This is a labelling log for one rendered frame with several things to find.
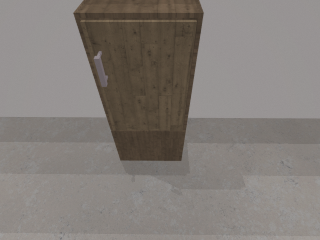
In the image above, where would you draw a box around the handle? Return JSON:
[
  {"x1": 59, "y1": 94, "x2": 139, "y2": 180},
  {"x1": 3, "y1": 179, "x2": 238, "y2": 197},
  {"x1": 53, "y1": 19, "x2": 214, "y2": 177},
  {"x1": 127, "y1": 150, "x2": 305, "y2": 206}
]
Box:
[{"x1": 94, "y1": 51, "x2": 108, "y2": 87}]

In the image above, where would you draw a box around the cupboard door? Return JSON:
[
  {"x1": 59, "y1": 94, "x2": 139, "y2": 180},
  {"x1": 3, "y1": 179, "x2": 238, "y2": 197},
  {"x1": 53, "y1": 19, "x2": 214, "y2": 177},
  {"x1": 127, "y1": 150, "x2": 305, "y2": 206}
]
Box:
[{"x1": 80, "y1": 20, "x2": 197, "y2": 131}]

